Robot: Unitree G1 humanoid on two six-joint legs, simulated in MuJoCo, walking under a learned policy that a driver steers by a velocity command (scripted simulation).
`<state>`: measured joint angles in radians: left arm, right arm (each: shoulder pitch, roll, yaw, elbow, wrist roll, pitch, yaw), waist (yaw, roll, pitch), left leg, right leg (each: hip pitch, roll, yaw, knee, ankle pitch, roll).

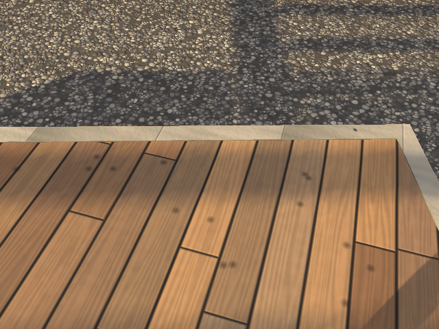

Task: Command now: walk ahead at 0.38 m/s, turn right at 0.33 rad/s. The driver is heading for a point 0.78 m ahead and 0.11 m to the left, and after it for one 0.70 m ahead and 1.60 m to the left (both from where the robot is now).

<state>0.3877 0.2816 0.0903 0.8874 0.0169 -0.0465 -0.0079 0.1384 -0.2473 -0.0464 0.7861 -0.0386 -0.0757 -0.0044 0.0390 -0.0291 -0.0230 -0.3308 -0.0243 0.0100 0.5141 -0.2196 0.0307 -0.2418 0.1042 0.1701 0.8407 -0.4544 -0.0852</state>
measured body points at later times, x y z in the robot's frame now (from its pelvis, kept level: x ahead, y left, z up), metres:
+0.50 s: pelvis +0.15 -0.01 +0.00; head +0.17 -0.02 +0.45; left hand +0.28 +0.21 -0.13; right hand +0.16 -0.25 -0.15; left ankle +0.08 +0.11 -0.70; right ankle +0.21 -0.08 -0.73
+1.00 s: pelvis +0.20 +0.00 +0.00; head +0.21 -0.01 +0.45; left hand +0.22 +0.24 -0.15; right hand +0.19 -0.23 -0.16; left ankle +0.16 +0.12 -0.73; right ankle +0.21 -0.08 -0.73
